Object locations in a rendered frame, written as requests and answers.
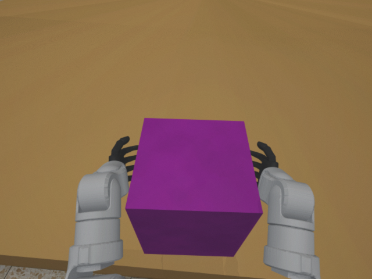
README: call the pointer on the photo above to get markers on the carton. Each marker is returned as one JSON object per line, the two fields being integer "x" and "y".
{"x": 193, "y": 190}

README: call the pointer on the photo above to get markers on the robot right hand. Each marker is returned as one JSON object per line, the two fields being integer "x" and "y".
{"x": 267, "y": 161}

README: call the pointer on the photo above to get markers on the robot left hand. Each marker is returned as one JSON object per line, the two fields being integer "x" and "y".
{"x": 118, "y": 153}

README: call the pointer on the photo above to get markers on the right robot forearm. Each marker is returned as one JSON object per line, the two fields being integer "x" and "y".
{"x": 290, "y": 240}

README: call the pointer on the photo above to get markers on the left robot forearm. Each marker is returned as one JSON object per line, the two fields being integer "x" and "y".
{"x": 97, "y": 242}

